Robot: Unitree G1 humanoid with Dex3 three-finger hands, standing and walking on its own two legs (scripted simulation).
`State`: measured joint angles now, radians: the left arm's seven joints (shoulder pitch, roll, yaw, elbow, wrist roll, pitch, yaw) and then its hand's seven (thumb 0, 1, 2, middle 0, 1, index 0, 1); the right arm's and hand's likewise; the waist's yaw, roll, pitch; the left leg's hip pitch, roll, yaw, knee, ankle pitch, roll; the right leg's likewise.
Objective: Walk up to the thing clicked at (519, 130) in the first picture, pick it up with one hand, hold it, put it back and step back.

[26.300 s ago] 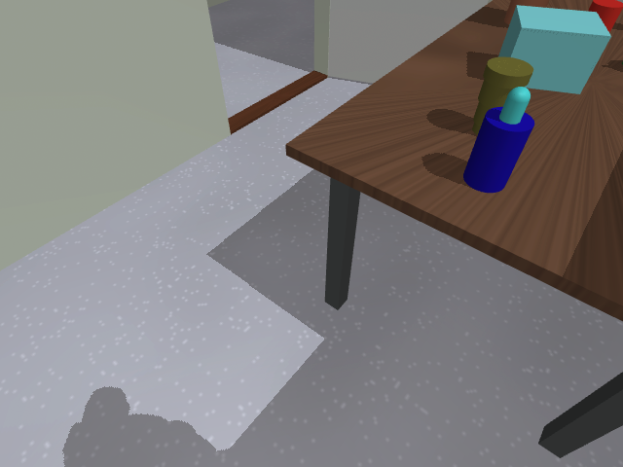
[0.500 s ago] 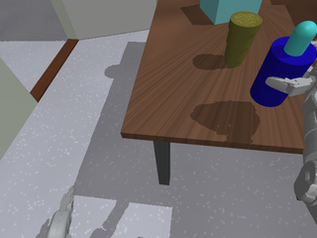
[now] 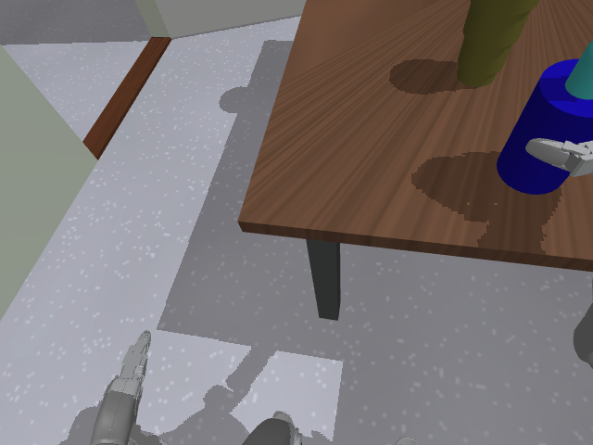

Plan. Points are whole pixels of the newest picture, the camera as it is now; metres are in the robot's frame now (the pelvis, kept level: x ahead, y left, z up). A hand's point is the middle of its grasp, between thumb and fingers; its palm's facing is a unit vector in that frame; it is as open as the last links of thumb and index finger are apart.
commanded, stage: lower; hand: right
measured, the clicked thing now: (565, 115) +0.53 -0.22 +0.12
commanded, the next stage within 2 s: loosen in 0.34 s
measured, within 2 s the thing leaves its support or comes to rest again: rests again in 0.32 s
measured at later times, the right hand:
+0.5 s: hand (578, 125) +0.54 -0.25 +0.10, palm faces +0.27 +0.96 -0.02, open 11.7 cm
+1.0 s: hand (583, 117) +0.54 -0.25 +0.11, palm faces +0.27 +0.96 -0.01, open 12.0 cm
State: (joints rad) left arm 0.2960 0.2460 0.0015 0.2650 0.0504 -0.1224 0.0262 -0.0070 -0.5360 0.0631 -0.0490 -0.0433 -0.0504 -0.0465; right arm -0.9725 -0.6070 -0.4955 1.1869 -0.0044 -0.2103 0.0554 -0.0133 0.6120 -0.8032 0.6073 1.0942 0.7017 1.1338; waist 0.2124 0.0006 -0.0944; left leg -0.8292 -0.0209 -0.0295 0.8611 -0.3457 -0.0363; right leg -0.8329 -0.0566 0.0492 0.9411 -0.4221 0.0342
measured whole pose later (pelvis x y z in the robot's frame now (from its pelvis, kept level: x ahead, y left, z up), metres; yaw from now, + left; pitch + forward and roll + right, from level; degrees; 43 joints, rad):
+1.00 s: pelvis +0.00 +0.00 -0.02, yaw +0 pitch +21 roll +3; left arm 0.35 0.25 0.02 0.11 0.05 -0.07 0.00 -0.01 -0.53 0.06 -0.05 -0.05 -0.06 -0.05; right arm -1.01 -0.65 -0.53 1.23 -0.01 -0.24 0.07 -0.01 0.44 -0.45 0.76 0.66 0.77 0.66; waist 0.23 -0.02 -0.13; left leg -0.93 -0.02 -0.02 0.96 -0.40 -0.04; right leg -0.94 -0.06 0.06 1.05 -0.47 0.03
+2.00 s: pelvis +0.02 -0.01 +0.02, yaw +0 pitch +16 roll +2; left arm 0.30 0.26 -0.01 0.21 -0.01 -0.03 0.00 -0.01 -0.52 0.05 -0.06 -0.05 -0.07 -0.05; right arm -1.06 -0.79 -0.43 1.30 -0.07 -0.01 0.14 0.00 0.47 -0.05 0.08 0.07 0.08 0.06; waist 0.17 -0.02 -0.09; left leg -0.71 -0.01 -0.03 0.77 -0.34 -0.04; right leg -0.71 -0.05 0.04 0.84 -0.41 0.02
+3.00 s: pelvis +0.01 +0.02 +0.02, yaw -4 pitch +1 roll -1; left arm 0.44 0.20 0.13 0.24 -0.05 0.00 0.03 0.00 -0.50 0.05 -0.05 -0.06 -0.06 -0.05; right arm 0.52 -0.31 -0.35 -0.45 0.10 -0.08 0.00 -0.01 0.59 -0.05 0.06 0.06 0.06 0.06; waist -0.07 -0.04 -0.09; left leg -0.45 0.03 0.00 0.82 -0.40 -0.01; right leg -0.43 -0.01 0.07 0.80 -0.40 0.05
